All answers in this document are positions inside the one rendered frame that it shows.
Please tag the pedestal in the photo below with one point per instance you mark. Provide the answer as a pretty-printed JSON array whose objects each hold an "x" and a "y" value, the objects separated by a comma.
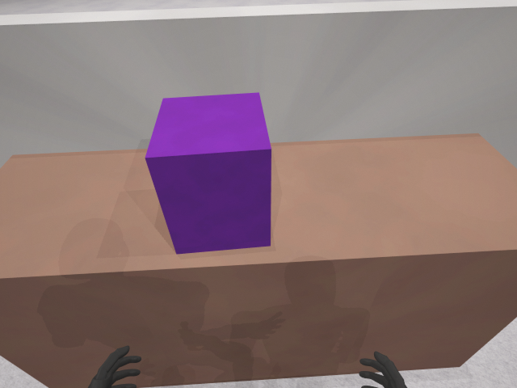
[{"x": 406, "y": 246}]

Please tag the carton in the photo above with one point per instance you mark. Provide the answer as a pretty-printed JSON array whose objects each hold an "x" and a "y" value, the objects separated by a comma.
[{"x": 210, "y": 161}]

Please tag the robot right hand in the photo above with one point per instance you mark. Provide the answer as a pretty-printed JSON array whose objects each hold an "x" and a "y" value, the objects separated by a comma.
[{"x": 391, "y": 379}]

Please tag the robot left hand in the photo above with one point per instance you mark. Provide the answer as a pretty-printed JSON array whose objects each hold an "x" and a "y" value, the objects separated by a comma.
[{"x": 107, "y": 374}]

